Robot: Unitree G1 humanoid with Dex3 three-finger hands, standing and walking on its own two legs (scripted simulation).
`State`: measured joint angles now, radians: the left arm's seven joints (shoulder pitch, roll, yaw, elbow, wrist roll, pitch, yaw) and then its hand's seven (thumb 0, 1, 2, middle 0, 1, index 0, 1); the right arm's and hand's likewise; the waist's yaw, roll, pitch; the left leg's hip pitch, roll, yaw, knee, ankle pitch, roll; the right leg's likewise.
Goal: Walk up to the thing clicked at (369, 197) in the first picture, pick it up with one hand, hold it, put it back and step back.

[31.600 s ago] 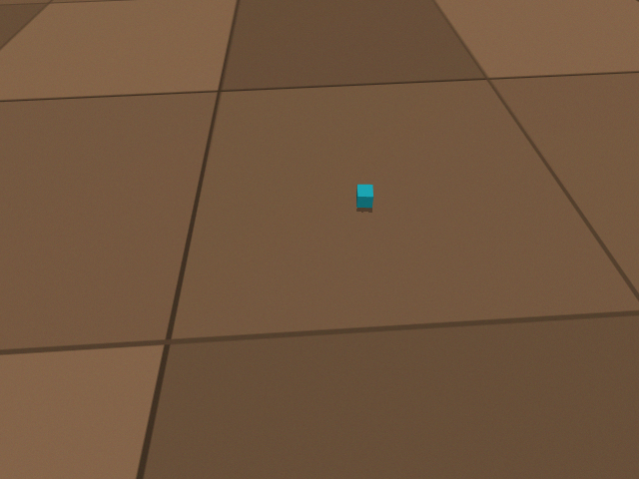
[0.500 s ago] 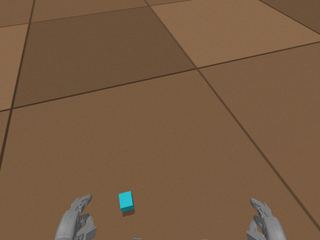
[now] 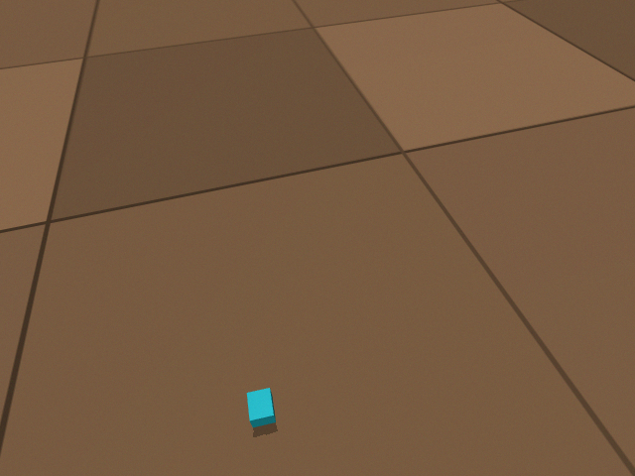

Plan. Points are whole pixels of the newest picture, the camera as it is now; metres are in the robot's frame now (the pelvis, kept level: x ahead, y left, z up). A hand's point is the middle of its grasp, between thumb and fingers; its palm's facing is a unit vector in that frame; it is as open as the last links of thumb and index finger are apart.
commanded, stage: stand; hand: left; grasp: from above
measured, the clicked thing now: (261, 407) +0.44 +0.22 -0.74
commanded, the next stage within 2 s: step back in 1.96 s
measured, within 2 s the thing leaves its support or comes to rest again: neither
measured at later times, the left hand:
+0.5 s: hand out of the picture +0.04 +0.24 -0.15, palm faces +0.02 -0.94 -0.34, open 7.3 cm
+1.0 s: hand out of the picture +0.07 +0.23 -0.15, palm faces +0.01 -0.94 -0.33, open 7.3 cm
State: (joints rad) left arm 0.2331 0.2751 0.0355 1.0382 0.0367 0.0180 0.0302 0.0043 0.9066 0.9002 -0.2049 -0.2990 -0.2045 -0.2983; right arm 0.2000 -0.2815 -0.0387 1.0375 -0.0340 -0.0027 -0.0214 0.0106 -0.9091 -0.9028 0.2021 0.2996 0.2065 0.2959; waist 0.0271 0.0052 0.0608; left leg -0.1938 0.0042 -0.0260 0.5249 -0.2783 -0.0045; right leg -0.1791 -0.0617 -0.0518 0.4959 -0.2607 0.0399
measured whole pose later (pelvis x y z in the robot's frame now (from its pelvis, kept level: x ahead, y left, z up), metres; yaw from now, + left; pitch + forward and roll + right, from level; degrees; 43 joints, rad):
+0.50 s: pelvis +0.00 +0.00 +0.01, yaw +0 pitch -4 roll +0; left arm 0.15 0.30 0.03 1.16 0.03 0.01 0.02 0.00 0.91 0.90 -0.20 -0.30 -0.20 -0.30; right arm 0.14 -0.31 -0.03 1.12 -0.02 0.00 -0.02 0.01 -0.91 -0.90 0.20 0.30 0.21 0.30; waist 0.02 0.02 0.06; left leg -0.11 0.01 -0.02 0.37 -0.20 -0.01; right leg -0.11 -0.06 -0.05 0.36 -0.19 0.04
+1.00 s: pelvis +0.01 -0.01 +0.01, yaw +0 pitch -3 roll +0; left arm 0.11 0.30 0.03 1.17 0.02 0.00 0.01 0.00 0.91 0.90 -0.21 -0.30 -0.21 -0.30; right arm 0.12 -0.32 -0.01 1.14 -0.02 -0.01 -0.01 0.01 -0.91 -0.90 0.20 0.30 0.21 0.30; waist 0.01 0.01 0.06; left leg -0.10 0.02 -0.02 0.35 -0.19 -0.02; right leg -0.09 -0.04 -0.05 0.34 -0.18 0.03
